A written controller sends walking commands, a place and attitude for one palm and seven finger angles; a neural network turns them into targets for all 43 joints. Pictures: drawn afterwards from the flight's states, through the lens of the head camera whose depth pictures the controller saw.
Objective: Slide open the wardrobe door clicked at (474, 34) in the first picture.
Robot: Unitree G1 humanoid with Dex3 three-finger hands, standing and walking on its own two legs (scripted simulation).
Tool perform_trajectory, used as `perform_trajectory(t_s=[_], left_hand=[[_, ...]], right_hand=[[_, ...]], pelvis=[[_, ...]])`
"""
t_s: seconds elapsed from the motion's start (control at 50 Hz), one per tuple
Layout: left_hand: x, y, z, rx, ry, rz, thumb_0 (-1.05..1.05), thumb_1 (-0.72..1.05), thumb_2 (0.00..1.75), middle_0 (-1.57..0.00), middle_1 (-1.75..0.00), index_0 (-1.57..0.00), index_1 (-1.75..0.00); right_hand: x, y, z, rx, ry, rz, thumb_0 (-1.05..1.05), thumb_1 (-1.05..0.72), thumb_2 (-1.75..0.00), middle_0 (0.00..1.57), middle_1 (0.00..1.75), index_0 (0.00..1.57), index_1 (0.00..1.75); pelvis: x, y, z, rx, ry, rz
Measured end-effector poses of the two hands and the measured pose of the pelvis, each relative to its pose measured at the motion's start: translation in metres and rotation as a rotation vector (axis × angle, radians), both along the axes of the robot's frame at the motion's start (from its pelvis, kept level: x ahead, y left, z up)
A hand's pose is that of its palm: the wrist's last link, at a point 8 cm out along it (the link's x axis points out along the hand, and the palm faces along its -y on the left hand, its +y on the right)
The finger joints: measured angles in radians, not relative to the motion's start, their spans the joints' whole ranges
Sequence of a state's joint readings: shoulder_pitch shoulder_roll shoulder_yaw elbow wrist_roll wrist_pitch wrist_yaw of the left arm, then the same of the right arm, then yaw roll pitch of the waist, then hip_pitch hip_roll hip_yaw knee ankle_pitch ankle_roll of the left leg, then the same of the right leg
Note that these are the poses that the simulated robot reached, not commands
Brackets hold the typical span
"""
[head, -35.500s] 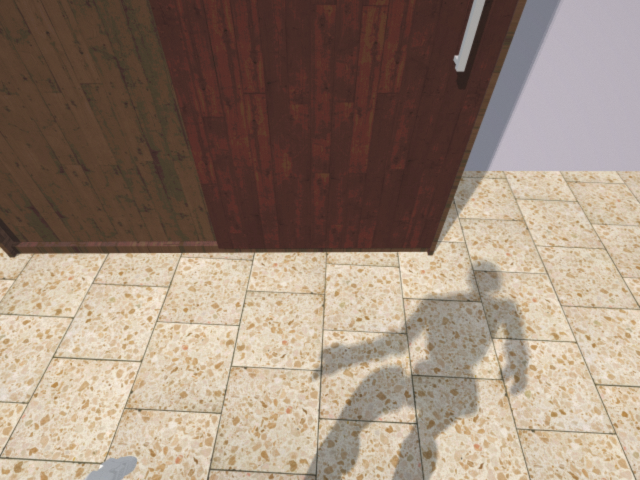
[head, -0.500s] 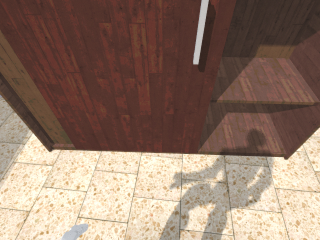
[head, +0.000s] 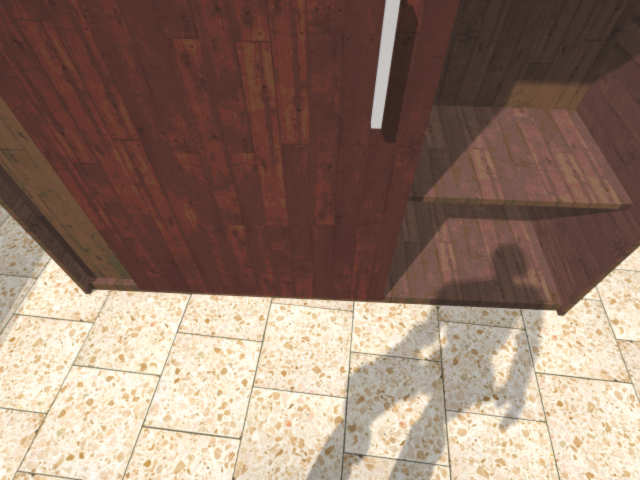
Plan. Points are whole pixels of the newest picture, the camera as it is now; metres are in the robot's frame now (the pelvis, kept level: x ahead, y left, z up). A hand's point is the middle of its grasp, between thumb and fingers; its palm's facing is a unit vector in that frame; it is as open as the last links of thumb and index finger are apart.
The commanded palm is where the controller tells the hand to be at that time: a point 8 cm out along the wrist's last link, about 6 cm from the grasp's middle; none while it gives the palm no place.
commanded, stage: let the arm hang, fingers relaxed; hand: right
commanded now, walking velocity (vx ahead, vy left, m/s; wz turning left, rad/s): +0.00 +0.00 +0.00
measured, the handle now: (383, 57) +0.73 -0.06 +0.15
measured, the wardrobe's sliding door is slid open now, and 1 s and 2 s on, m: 0.63 0.63 0.63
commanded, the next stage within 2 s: look to check the result in 0.32 s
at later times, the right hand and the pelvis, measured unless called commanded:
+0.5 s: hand out of the picture +0.04 -0.18 -0.18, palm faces -0.04 +0.98 -0.20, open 7.4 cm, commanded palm none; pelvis +0.01 +0.00 +0.00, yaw +1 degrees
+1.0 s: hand out of the picture +0.02 -0.17 -0.18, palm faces -0.04 +0.98 -0.18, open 7.4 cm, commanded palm none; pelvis +0.01 +0.00 +0.00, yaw +1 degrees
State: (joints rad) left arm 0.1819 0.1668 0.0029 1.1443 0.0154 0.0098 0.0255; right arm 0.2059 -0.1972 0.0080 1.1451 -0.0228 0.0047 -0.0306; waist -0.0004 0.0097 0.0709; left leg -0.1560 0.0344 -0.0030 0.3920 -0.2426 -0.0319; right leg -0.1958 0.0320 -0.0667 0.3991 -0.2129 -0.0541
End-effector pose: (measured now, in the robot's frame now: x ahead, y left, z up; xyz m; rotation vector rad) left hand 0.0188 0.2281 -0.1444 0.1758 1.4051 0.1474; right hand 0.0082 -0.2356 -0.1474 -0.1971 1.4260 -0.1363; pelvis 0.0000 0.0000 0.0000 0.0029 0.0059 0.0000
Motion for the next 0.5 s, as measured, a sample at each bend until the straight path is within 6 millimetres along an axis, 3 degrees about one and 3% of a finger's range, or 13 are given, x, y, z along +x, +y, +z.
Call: perform_trajectory(t_s=[0.12,0.22,0.34,0.5], left_hand=[[0.012,0.000,0.002,0.003,-0.047,0.013,0.01,0.92,0.90,-0.20,-0.29,-0.20,-0.30],[0.016,0.000,0.004,0.004,-0.063,0.024,0.00,0.92,0.90,-0.20,-0.29,-0.20,-0.30],[0.013,0.000,0.004,0.003,-0.050,0.035,0.00,0.91,0.90,-0.20,-0.29,-0.20,-0.30],[0.003,-0.001,0.003,0.001,-0.016,0.044,0.00,0.91,0.90,-0.20,-0.29,-0.20,-0.30]], right_hand=[[0.039,0.006,0.000,0.019,-0.096,0.033,0.01,-0.91,-0.90,0.20,0.29,0.20,0.30],[0.055,0.008,0.001,0.024,-0.132,0.047,0.01,-0.91,-0.90,0.20,0.29,0.20,0.30],[0.051,0.008,0.000,0.023,-0.111,0.049,0.01,-0.91,-0.90,0.20,0.29,0.20,0.30],[0.026,0.006,-0.001,0.015,-0.040,0.029,0.01,-0.91,-0.90,0.20,0.29,0.20,0.30]], pelvis=[[0.005,-0.002,0.000,-0.003,-0.005,0.009],[0.008,-0.002,0.000,-0.003,-0.009,0.015],[0.011,-0.002,0.001,-0.002,-0.008,0.020],[0.013,-0.001,0.001,-0.002,-0.012,0.023]])
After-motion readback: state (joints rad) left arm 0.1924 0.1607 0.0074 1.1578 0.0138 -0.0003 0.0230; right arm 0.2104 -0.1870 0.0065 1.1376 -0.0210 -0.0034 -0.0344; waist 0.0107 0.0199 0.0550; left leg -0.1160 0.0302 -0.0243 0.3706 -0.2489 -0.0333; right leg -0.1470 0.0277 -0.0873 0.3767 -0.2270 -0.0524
